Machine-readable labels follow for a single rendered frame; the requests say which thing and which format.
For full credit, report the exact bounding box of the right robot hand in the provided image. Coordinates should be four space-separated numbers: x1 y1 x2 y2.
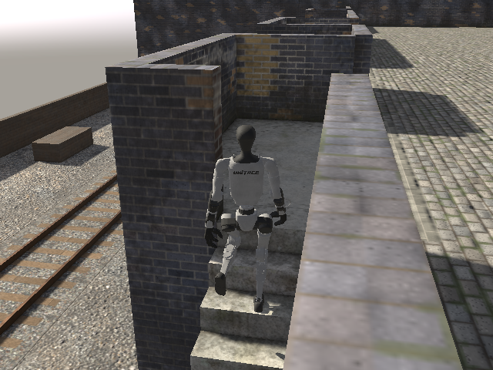
270 211 287 226

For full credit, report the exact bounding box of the left robot forearm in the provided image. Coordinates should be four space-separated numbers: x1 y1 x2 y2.
205 190 220 228

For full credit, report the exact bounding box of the robot right upper arm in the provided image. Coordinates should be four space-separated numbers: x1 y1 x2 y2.
262 157 282 199

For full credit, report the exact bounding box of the left robot hand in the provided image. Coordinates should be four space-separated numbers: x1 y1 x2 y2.
204 227 223 248

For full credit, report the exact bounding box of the right robot foot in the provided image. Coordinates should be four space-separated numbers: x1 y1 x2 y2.
253 293 264 312

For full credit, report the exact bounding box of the robot left upper arm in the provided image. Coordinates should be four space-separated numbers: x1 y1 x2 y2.
211 158 230 202

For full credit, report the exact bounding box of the right robot forearm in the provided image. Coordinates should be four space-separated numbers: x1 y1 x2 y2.
273 188 287 215

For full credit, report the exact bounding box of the left robot shin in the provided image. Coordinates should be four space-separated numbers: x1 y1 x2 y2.
220 235 237 277

